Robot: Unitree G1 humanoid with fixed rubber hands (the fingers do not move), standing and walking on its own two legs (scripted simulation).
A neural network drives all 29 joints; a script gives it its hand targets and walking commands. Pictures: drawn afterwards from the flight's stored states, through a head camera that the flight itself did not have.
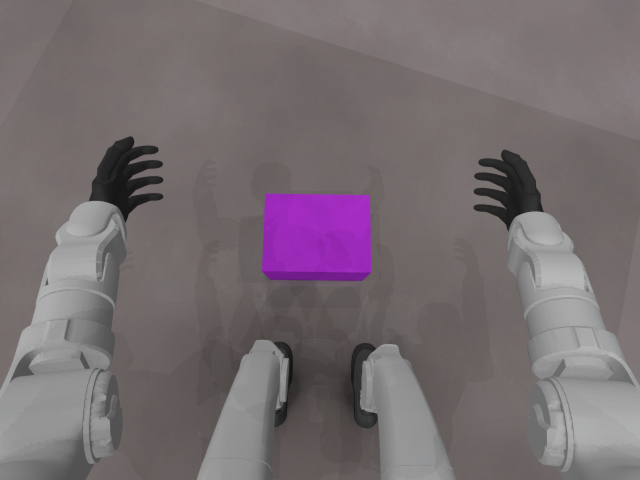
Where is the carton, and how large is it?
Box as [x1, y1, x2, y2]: [262, 194, 370, 280]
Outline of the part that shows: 265,194 262,271 270,279 361,280 370,272 369,195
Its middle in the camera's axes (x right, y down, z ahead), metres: -0.01 -0.01 +0.99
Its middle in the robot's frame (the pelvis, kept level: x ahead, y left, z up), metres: +0.49 +0.03 -0.59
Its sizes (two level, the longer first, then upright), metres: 0.251 0.187 0.177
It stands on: the floor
